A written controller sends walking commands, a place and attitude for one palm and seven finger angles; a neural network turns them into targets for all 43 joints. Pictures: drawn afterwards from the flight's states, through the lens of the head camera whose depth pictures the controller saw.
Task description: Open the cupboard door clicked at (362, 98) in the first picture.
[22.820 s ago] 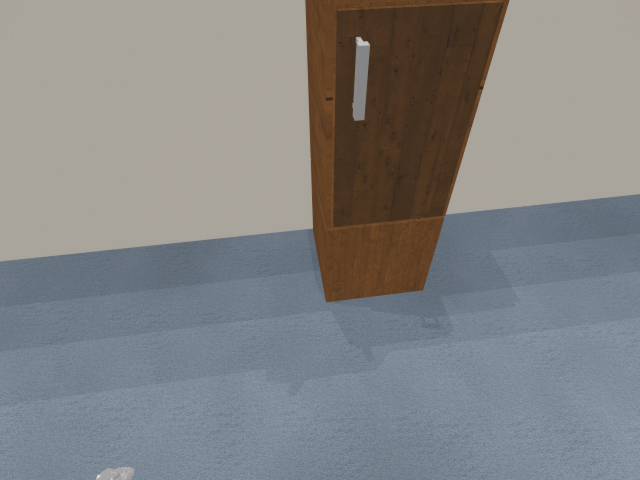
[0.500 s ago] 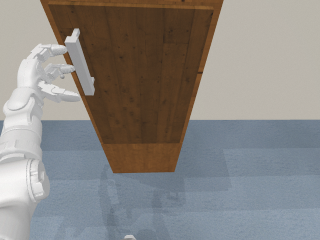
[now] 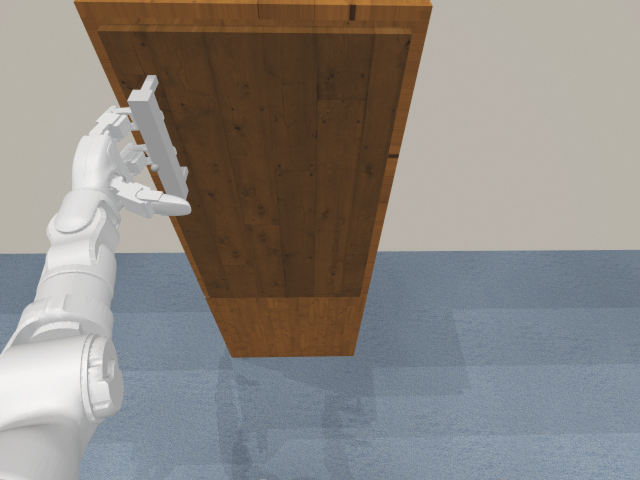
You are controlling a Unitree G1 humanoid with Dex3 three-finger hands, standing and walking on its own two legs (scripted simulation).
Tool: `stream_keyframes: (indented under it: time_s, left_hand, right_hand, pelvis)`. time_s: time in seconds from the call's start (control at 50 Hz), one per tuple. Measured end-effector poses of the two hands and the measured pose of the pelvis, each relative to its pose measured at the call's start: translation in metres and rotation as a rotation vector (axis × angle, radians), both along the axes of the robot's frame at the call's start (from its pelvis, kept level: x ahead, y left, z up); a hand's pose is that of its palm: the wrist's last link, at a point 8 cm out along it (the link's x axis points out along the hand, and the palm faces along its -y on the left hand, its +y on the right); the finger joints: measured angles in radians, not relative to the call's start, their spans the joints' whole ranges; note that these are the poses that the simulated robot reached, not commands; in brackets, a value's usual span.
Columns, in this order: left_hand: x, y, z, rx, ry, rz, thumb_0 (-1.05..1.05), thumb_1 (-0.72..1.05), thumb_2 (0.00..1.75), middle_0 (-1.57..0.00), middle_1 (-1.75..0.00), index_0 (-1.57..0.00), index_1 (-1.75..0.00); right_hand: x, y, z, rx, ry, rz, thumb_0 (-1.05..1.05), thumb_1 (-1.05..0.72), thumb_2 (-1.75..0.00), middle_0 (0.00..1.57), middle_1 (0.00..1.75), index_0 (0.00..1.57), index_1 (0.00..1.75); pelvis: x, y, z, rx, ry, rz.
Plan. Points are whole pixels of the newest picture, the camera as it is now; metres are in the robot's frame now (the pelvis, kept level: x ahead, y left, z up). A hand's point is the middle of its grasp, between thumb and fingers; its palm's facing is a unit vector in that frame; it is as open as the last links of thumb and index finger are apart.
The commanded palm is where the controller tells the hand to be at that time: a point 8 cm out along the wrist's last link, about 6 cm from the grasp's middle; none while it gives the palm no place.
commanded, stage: slide the fingers in behind the handle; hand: left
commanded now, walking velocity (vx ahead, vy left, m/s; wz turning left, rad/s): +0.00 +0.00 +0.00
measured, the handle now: (165, 142) +0.51 +0.19 +0.14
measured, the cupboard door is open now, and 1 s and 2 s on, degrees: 0 0 7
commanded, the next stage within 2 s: close the thumb around the handle in 0.74 s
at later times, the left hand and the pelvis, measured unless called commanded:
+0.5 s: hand (178, 166) +0.46 +0.16 +0.15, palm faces +0.01 -1.00 +0.00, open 14.0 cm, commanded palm +0.44 +0.22 +0.14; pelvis +0.00 +0.00 +0.00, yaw +0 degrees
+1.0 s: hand (178, 167) +0.47 +0.17 +0.14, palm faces +0.00 -1.00 +0.01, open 13.3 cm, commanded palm +0.44 +0.22 +0.14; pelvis +0.00 +0.00 +0.00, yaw +0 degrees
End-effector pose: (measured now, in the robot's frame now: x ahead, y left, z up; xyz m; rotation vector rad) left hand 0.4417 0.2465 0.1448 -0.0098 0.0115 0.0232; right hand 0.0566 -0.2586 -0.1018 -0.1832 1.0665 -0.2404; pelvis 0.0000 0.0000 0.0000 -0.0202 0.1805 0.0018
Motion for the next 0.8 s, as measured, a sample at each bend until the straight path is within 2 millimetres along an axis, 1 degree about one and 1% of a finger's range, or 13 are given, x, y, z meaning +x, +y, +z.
stream_keyframes:
  time_s: [0.06,0.12,0.22,0.34,0.58,0.8]
  left_hand:
    - [-0.003,0.002,-0.001,0.002,-0.005,0.001,-0.01,-0.5,0.3,-0.3,-1.2,-0.3,-1.2]
    - [-0.005,-0.001,-0.001,0.004,-0.016,-0.013,-0.01,-0.5,0.3,-0.3,-1.2,-0.3,-1.2]
    - [-0.003,-0.012,-0.002,-0.011,-0.017,-0.036,-0.01,-0.5,0.3,-0.3,-1.2,-0.29,-1.2]
    - [0.001,-0.026,-0.001,-0.009,-0.02,-0.038,-0.01,-0.5,0.3,-0.3,-1.2,-0.29,-1.2]
    - [0.002,-0.027,0.0,0.004,-0.01,-0.012,-0.01,-0.5,0.3,-0.29,-1.2,-0.29,-1.2]
    - [0.003,-0.027,-0.002,0.006,-0.019,-0.023,-0.01,-0.5,0.3,-0.31,-1.21,-0.31,-1.21]
  right_hand:
    - [-0.005,-0.002,-0.001,0.001,0.018,-0.002,0.0,-0.91,-0.9,0.2,0.3,0.21,0.3]
    - [-0.011,-0.005,-0.002,-0.003,0.041,-0.005,0.0,-0.91,-0.9,0.2,0.3,0.21,0.3]
    - [-0.018,-0.01,-0.003,-0.013,0.066,-0.012,0.0,-0.91,-0.9,0.2,0.3,0.21,0.3]
    - [-0.022,-0.011,-0.003,-0.012,0.054,-0.028,0.0,-0.91,-0.9,0.2,0.3,0.21,0.3]
    - [-0.021,-0.003,-0.006,0.015,0.051,-0.022,0.0,-0.91,-0.9,0.2,0.3,0.21,0.3]
    - [-0.02,-0.004,-0.005,0.003,0.053,-0.017,0.0,-0.91,-0.9,0.2,0.3,0.21,0.3]
  pelvis:
    - [-0.001,-0.002,0.0,0.001,-0.002,0.001]
    - [-0.002,-0.004,0.0,-0.001,-0.004,0.006]
    - [-0.003,-0.005,0.0,-0.002,-0.004,0.011]
    - [-0.003,-0.004,0.001,0.0,-0.001,0.003]
    - [-0.002,-0.003,0.001,0.003,-0.009,0.002]
    - [-0.002,-0.001,0.001,0.001,-0.002,0.004]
